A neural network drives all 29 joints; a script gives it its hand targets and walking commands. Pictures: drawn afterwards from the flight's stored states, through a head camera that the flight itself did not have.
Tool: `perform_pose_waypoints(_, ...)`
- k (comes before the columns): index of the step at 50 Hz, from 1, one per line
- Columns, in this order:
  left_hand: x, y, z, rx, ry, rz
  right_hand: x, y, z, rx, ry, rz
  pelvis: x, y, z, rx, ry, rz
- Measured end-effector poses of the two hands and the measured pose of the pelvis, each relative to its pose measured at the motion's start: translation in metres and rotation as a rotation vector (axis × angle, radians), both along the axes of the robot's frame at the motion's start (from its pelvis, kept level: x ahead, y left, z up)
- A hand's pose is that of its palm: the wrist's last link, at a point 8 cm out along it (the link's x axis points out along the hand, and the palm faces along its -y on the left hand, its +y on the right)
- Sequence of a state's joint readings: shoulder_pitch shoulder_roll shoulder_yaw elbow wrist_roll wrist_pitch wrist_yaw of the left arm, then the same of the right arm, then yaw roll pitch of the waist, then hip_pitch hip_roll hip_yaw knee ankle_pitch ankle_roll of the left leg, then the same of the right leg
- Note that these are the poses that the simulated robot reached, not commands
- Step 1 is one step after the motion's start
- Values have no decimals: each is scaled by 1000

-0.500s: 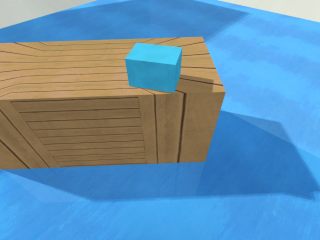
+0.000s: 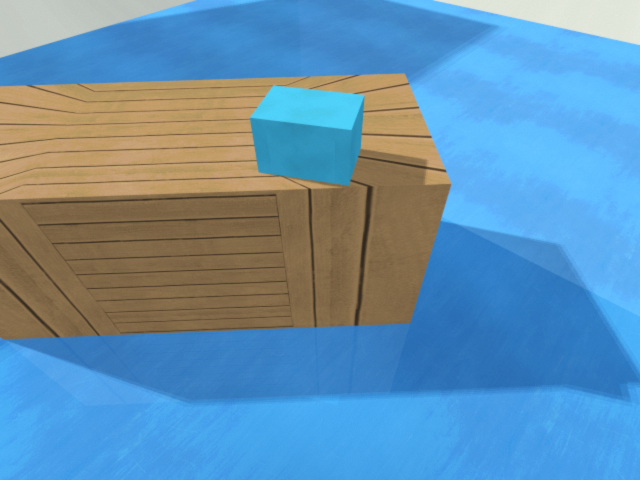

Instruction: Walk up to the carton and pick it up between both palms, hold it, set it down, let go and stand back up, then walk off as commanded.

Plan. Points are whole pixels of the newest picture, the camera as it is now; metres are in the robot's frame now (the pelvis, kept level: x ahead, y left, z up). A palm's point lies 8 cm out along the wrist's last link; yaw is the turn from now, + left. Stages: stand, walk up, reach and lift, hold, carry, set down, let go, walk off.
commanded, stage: stand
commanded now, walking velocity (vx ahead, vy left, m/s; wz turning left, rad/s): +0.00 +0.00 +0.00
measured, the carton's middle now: (310, 134) +0.90 -0.01 -0.05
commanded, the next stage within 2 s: none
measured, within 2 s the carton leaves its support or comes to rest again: neither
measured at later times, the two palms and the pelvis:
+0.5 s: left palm out of the picture +0.09 +0.30 -0.10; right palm out of the picture +0.06 -0.32 -0.11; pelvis +0.00 +0.00 +0.00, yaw +0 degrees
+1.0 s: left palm out of the picture +0.09 +0.30 -0.10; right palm out of the picture +0.06 -0.32 -0.11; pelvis +0.00 +0.00 +0.00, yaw +0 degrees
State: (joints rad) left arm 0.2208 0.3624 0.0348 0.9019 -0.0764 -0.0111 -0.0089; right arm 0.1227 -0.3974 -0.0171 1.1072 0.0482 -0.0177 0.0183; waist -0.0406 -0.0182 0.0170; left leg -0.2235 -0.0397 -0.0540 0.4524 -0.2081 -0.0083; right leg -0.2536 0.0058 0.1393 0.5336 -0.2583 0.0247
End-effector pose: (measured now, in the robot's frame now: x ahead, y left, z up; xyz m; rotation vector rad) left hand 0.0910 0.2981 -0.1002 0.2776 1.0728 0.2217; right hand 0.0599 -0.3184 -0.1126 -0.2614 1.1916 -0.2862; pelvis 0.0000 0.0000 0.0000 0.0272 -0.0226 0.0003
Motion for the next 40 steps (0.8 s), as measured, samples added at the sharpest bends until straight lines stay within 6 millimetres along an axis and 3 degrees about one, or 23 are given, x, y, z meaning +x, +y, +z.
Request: perform_pose_waypoints(40,0,0,0,-1,-1,0,0,0,0,0,-2,0,0,0,0,0,-1,0)
